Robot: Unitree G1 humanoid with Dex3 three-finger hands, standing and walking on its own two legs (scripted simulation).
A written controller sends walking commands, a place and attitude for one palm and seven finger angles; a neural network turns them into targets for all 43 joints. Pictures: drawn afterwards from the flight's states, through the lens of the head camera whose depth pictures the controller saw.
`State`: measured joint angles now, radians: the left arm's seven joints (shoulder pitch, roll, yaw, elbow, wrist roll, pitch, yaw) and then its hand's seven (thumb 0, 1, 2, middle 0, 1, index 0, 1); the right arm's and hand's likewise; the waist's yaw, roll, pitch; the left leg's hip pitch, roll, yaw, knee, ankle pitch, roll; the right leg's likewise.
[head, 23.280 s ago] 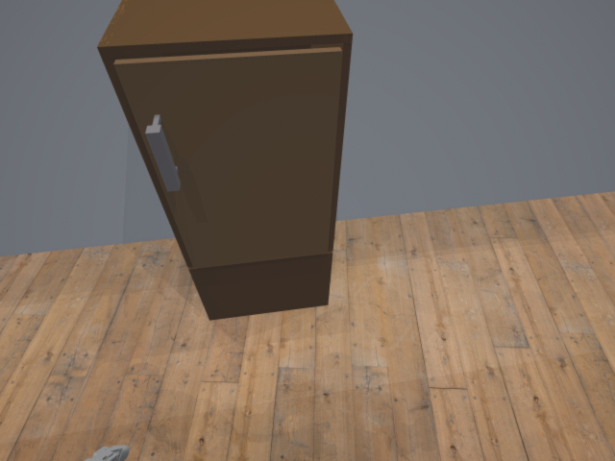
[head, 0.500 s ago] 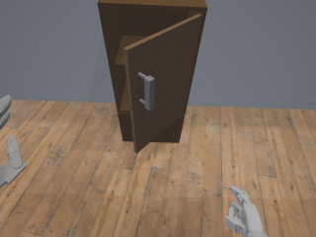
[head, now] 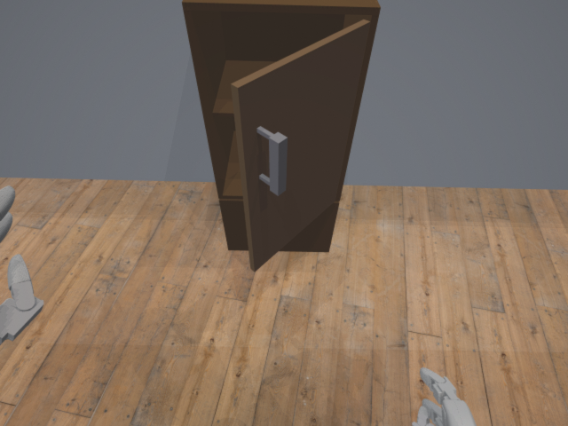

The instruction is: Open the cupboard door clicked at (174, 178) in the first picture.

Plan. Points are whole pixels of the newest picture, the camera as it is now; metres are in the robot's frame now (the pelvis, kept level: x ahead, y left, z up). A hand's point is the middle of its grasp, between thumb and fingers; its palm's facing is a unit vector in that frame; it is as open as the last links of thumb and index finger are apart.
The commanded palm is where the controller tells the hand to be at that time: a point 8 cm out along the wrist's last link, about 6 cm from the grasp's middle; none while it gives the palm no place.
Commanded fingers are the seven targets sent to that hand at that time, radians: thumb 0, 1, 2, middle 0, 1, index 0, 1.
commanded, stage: let the arm hang, fingers relaxed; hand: left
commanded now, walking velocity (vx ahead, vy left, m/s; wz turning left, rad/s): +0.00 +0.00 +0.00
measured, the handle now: (270, 161) +0.60 +0.06 +0.01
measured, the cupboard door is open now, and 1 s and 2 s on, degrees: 48 48 48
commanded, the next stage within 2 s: look to check the result in 1.12 s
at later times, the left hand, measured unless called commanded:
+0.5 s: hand out of the picture -0.02 +0.16 -0.18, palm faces +0.07 -0.97 -0.21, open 7.1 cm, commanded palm none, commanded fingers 0.00 0.90 0.90 -0.20 -0.30 -0.20 -0.30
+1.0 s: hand out of the picture +0.01 +0.15 -0.18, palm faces +0.08 -0.98 -0.20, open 7.3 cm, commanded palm none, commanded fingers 0.00 0.90 0.90 -0.20 -0.30 -0.20 -0.30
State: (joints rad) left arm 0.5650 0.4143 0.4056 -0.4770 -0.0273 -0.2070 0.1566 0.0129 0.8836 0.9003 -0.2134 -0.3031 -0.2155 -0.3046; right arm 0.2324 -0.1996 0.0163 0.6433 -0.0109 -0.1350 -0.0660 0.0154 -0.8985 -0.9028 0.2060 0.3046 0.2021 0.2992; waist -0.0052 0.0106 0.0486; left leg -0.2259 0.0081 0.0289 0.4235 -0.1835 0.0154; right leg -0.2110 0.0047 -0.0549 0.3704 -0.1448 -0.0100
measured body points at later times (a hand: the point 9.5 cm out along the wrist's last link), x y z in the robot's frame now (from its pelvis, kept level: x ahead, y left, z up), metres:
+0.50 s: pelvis -0.01 -0.03 -0.01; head +0.01 -0.02 +0.44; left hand -0.02 +0.22 -0.16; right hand +0.00 -0.26 -0.16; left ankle +0.03 +0.11 -0.74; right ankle +0.03 -0.11 -0.74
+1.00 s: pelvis +0.00 -0.02 +0.00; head +0.02 -0.03 +0.45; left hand +0.01 +0.20 -0.16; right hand -0.02 -0.22 -0.17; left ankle +0.03 +0.11 -0.74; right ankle +0.03 -0.11 -0.74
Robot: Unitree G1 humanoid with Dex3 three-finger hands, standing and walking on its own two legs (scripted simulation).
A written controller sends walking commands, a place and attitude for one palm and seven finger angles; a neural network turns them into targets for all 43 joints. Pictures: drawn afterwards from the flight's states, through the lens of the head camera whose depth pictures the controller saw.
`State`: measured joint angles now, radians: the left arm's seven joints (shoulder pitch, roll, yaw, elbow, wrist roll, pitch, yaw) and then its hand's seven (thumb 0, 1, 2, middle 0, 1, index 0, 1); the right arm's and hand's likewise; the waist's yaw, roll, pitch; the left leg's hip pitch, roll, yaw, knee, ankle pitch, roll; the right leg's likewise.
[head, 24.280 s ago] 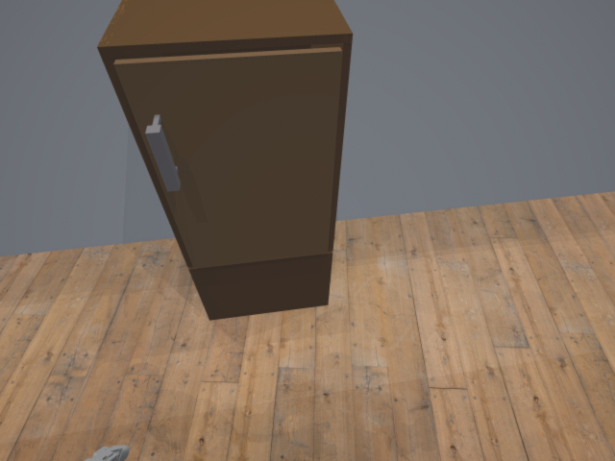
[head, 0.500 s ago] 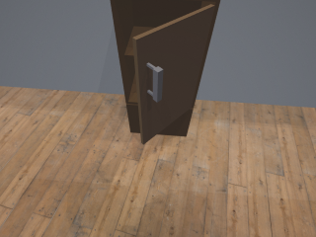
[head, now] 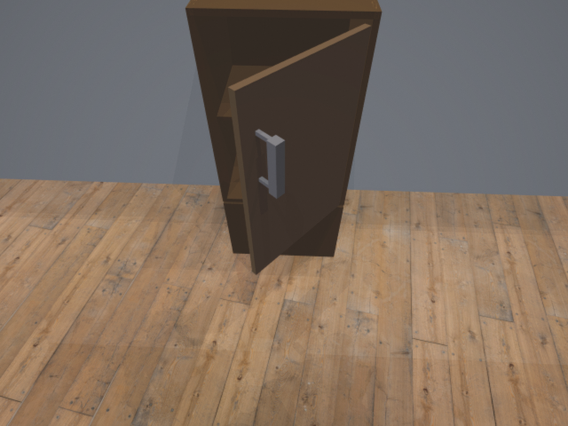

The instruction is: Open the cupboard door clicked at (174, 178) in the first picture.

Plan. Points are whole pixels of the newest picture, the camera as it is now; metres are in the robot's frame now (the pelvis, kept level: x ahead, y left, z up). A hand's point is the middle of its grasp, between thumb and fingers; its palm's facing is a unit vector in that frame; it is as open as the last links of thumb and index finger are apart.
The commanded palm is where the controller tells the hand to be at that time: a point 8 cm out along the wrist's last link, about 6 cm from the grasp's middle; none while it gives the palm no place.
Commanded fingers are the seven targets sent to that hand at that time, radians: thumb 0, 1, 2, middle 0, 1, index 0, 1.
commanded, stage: let the arm hang, fingers relaxed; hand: left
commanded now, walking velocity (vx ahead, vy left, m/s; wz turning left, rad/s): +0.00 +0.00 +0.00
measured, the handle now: (269, 163) +0.60 +0.07 +0.01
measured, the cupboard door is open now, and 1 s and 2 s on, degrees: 48 48 48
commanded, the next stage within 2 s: look to check the result in 0.12 s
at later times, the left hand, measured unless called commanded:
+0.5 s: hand out of the picture +0.01 +0.17 -0.17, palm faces +0.06 -0.98 -0.18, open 7.4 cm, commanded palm none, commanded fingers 0.00 0.90 0.90 -0.20 -0.30 -0.20 -0.30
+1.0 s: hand out of the picture +0.03 +0.17 -0.17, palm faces +0.05 -0.98 -0.19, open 7.4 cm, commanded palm none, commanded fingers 0.00 0.90 0.90 -0.20 -0.30 -0.20 -0.30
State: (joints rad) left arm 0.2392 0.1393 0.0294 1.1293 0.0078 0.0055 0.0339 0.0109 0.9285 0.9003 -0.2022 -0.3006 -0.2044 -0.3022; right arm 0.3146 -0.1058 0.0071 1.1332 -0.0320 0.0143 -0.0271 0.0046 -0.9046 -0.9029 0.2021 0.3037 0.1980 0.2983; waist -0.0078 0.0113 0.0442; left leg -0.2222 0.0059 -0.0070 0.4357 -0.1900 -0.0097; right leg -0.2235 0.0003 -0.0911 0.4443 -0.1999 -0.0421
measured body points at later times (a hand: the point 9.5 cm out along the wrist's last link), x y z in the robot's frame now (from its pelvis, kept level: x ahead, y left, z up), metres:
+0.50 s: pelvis +0.02 +0.00 +0.00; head +0.04 +0.00 +0.45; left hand +0.01 +0.22 -0.16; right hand +0.01 -0.21 -0.16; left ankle +0.03 +0.13 -0.74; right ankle +0.03 -0.09 -0.74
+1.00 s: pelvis +0.03 +0.00 +0.00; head +0.05 -0.01 +0.45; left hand +0.03 +0.22 -0.16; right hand +0.03 -0.22 -0.17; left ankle +0.03 +0.13 -0.74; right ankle +0.03 -0.09 -0.74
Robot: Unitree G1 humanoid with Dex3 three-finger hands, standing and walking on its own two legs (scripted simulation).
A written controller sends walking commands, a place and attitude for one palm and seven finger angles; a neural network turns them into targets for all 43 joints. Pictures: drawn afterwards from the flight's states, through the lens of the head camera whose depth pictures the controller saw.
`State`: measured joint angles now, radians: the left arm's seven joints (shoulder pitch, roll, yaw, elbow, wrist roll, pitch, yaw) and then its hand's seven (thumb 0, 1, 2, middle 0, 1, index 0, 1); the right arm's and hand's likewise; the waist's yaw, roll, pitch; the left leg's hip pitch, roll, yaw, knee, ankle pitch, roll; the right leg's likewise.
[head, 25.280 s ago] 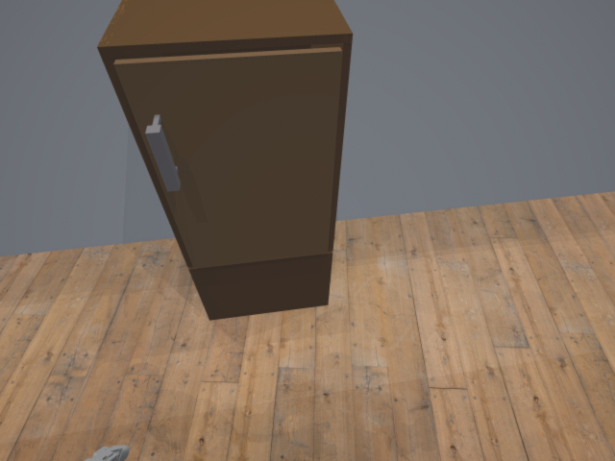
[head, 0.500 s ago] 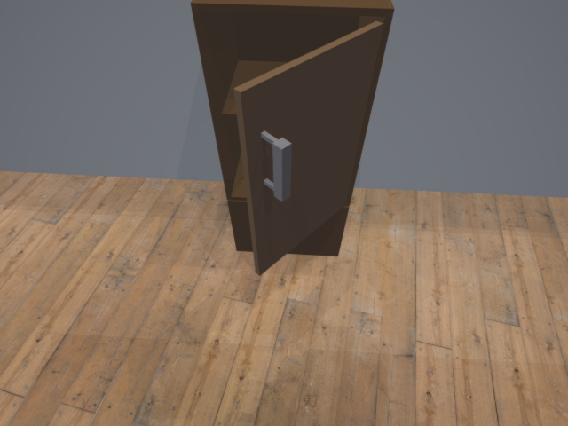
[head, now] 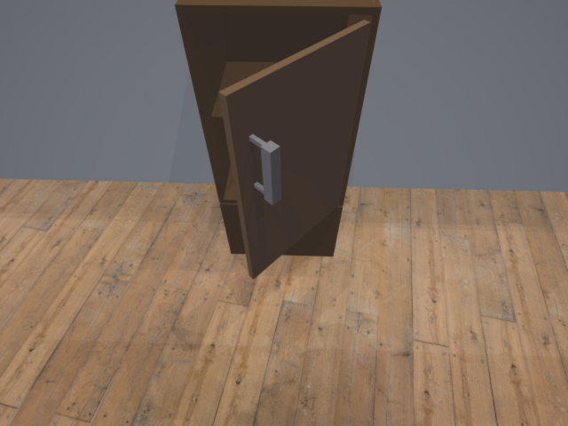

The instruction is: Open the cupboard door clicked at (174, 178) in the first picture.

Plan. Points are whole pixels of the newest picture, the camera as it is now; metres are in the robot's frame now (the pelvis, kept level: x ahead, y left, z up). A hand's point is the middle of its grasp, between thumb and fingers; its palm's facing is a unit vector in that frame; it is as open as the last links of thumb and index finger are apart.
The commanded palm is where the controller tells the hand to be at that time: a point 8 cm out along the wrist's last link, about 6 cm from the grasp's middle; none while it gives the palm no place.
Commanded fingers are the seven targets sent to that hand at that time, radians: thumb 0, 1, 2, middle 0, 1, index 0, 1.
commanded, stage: walk to a spot facing it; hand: left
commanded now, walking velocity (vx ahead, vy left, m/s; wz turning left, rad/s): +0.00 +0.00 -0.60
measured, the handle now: (264, 169) +0.56 +0.08 +0.01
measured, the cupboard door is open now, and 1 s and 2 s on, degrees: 48 48 48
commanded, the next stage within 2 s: none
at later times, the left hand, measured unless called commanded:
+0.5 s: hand out of the picture +0.10 +0.16 -0.16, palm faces -0.15 -0.93 -0.32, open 7.4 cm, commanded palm none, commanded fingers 0.00 0.90 0.90 -0.20 -0.30 -0.20 -0.30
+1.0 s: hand (211, 414) +0.17 +0.14 -0.18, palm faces -0.43 -0.87 -0.23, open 7.4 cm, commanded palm none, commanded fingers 0.00 0.90 0.90 -0.20 -0.30 -0.20 -0.30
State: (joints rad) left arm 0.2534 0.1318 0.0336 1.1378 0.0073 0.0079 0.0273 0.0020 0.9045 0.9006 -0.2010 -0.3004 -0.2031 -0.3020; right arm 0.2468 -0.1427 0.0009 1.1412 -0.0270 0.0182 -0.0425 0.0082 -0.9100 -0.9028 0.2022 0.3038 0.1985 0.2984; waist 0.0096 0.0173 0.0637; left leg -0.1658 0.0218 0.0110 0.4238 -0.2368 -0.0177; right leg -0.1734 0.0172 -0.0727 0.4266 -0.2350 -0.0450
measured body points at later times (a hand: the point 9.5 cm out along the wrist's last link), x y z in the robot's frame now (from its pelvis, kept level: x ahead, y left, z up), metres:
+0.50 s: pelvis -0.01 -0.04 -0.01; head +0.04 -0.08 +0.43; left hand +0.11 +0.21 -0.14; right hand +0.00 -0.30 -0.18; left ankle -0.02 +0.12 -0.68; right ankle -0.03 -0.10 -0.74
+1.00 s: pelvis +0.02 -0.02 -0.01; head +0.09 -0.03 +0.44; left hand +0.19 +0.19 -0.17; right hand +0.01 -0.30 -0.13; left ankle +0.08 +0.10 -0.74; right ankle -0.06 -0.10 -0.70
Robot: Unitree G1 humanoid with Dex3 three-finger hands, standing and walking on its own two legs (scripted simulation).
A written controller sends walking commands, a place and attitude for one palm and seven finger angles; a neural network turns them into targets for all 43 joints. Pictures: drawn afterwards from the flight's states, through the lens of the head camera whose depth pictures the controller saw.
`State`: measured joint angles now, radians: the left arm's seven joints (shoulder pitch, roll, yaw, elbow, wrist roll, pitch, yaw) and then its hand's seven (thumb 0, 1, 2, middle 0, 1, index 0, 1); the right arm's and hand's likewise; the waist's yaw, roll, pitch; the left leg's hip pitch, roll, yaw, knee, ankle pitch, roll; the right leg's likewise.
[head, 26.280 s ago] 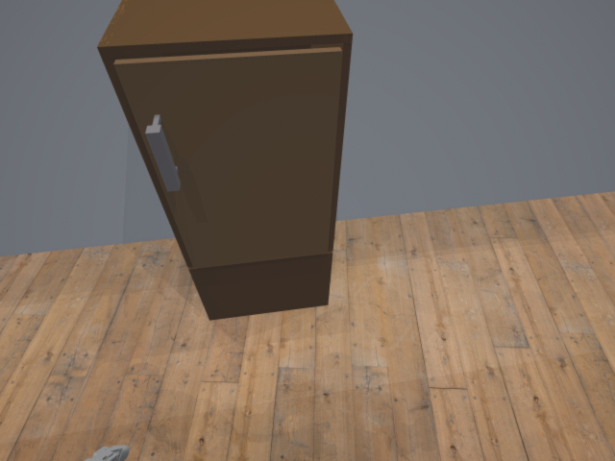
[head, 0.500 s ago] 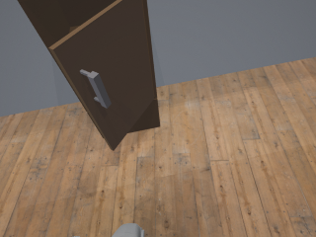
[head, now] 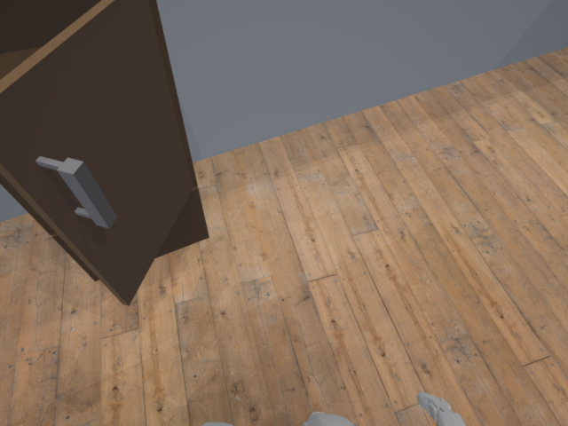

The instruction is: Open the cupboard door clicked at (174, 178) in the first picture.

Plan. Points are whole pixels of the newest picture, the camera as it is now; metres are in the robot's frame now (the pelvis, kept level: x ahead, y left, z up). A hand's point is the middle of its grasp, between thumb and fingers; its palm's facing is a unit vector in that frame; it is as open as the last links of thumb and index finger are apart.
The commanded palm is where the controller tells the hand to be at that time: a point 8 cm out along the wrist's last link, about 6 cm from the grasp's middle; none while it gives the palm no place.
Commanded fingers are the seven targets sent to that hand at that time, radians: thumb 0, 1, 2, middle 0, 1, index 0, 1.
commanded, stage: walk to a spot facing it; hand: left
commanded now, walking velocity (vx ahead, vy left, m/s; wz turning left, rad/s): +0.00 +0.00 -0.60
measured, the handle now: (78, 193) +0.41 +0.37 +0.02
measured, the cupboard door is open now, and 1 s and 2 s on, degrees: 48 48 48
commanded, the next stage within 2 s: turn to face it in 1.92 s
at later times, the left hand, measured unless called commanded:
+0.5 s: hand (212, 387) +0.18 +0.13 -0.16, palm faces -0.32 -0.92 -0.23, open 7.4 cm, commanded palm none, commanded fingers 0.00 0.90 0.90 -0.20 -0.30 -0.20 -0.30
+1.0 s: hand (325, 293) +0.36 -0.05 -0.16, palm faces -0.66 -0.73 -0.16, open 7.4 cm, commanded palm none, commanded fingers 0.00 0.90 0.90 -0.20 -0.30 -0.20 -0.30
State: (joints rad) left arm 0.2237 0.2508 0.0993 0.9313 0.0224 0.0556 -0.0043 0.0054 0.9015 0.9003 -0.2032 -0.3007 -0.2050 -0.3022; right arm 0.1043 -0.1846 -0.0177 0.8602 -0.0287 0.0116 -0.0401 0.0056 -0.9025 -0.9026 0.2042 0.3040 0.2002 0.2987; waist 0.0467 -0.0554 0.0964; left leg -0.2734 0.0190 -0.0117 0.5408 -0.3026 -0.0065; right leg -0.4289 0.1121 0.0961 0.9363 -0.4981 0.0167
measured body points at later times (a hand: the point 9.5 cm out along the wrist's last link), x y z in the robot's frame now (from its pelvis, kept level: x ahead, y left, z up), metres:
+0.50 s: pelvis +0.03 -0.03 +0.00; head +0.08 -0.04 +0.45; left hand +0.20 +0.18 -0.14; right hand +0.01 -0.31 -0.13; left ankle +0.07 +0.10 -0.69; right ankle -0.01 -0.14 -0.73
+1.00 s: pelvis +0.15 -0.11 -0.01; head +0.19 -0.15 +0.44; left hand +0.40 -0.01 -0.15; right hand -0.07 -0.22 -0.14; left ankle +0.10 +0.08 -0.73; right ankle +0.16 -0.24 -0.71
